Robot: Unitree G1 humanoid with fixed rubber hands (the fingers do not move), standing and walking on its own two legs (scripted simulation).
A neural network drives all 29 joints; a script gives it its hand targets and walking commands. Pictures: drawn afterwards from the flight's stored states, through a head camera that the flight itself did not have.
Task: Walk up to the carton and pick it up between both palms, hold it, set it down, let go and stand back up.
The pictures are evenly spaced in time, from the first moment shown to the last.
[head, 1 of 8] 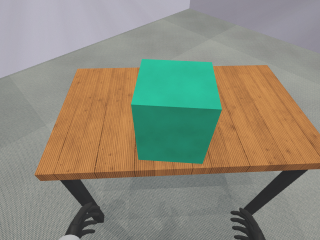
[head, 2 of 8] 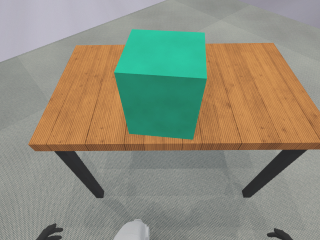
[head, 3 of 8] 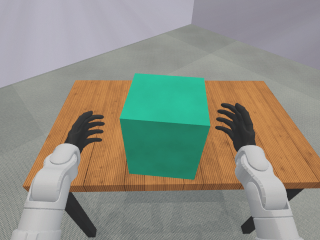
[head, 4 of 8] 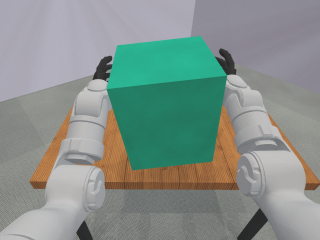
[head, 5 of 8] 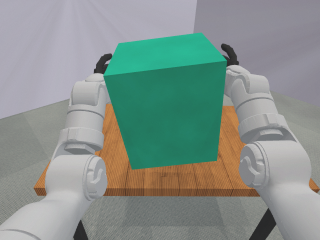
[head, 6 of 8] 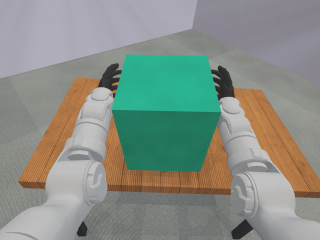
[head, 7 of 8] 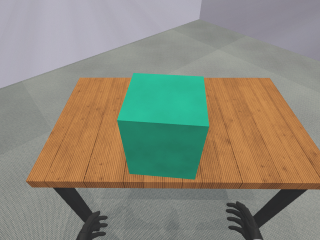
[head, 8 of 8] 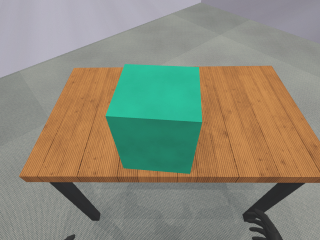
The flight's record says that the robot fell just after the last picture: no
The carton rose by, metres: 0.23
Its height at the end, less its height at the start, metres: +0.00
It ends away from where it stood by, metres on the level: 0.01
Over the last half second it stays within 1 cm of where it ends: yes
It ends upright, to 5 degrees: yes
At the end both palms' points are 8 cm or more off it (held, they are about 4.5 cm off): yes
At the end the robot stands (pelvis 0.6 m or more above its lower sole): yes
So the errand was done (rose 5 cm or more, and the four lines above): yes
